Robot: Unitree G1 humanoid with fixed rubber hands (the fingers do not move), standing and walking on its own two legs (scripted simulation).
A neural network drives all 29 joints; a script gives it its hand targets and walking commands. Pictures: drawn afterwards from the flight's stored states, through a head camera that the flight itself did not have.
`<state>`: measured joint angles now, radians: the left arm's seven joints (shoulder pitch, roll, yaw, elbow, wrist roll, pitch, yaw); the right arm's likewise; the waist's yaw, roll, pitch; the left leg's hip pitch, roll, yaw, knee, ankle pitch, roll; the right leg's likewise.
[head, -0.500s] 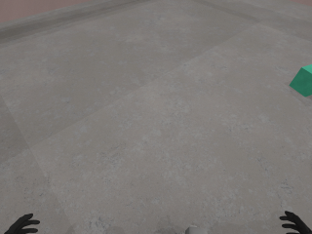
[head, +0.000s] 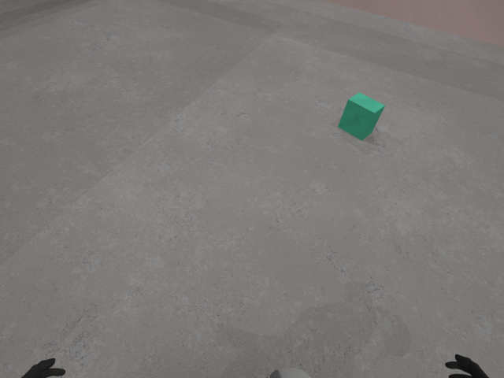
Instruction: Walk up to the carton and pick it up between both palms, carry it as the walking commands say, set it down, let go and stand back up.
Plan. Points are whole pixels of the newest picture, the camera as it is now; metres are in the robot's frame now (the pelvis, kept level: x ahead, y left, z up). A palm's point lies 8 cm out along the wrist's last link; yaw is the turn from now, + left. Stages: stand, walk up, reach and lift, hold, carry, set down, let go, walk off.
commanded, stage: walk up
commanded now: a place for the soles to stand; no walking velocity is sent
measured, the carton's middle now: (360, 116) +1.76 -0.87 -0.65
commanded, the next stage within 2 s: none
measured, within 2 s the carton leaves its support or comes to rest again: neither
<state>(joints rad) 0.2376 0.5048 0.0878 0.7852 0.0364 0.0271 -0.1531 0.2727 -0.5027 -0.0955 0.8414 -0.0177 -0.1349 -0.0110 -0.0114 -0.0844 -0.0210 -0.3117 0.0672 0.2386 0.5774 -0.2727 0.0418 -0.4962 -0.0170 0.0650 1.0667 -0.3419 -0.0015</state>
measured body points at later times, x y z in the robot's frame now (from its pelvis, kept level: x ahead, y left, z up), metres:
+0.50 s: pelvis +0.26 -0.09 +0.00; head +0.29 -0.09 +0.45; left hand +0.50 +0.18 -0.08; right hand +0.26 -0.43 -0.08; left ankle +0.26 +0.07 -0.67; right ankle +0.26 -0.18 -0.73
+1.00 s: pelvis +0.50 -0.17 +0.01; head +0.50 -0.17 +0.46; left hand +0.77 +0.07 -0.08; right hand +0.39 -0.52 -0.07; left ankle +0.52 -0.03 -0.73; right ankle +0.55 -0.36 -0.70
